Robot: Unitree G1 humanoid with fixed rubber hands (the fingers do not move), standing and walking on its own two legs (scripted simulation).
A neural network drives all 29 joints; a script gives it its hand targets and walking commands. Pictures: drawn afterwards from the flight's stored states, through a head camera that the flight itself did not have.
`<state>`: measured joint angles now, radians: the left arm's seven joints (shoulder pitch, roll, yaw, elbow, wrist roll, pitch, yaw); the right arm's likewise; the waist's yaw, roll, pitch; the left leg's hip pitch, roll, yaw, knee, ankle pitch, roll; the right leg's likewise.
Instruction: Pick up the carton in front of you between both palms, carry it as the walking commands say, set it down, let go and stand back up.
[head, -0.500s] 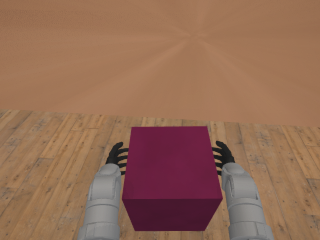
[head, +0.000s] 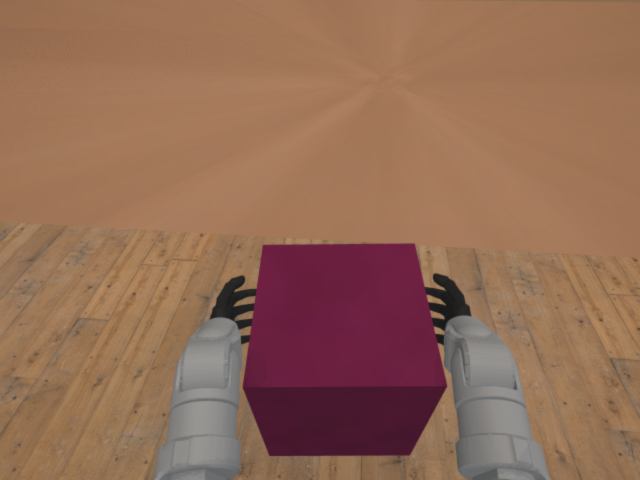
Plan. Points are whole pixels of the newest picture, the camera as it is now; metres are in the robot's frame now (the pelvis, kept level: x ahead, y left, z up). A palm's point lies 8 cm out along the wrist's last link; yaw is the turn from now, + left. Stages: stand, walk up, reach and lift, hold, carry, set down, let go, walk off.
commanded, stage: hold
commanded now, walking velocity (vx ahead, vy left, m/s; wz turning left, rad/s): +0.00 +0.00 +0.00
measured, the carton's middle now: (339, 354) +0.30 +0.00 -0.02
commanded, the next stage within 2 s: carry in 0.10 s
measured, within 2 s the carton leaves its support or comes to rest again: neither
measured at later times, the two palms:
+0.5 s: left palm (241, 266) +0.37 +0.14 +0.08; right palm (453, 259) +0.38 -0.16 +0.08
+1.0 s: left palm (282, 163) +0.63 +0.10 +0.09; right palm (440, 160) +0.64 -0.20 +0.09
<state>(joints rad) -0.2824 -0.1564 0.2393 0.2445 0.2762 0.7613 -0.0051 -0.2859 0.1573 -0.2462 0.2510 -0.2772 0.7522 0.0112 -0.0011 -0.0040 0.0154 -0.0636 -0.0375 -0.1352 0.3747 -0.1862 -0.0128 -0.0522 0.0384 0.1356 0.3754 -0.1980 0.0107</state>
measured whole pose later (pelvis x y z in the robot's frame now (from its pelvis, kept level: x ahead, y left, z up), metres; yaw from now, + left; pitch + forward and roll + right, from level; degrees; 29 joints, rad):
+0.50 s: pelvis +0.09 -0.01 -0.01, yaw +0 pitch +5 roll +2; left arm -0.23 -0.13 0.11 -0.17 0.13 1.11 0.11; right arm -0.25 0.08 -0.14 -0.13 -0.09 1.09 -0.07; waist 0.01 -0.03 -0.16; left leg -0.33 0.01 0.15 0.48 -0.29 0.00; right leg -0.21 -0.06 -0.01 0.51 -0.38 0.01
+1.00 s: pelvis +0.37 -0.06 +0.00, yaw +1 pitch +6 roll +1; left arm -0.17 -0.14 0.12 -0.34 0.11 1.23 0.10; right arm -0.19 0.14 -0.12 -0.33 -0.10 1.23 -0.10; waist 0.03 -0.01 -0.11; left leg -0.58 0.09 0.10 0.96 -0.28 0.00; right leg -0.20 -0.03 -0.21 0.34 -0.25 -0.06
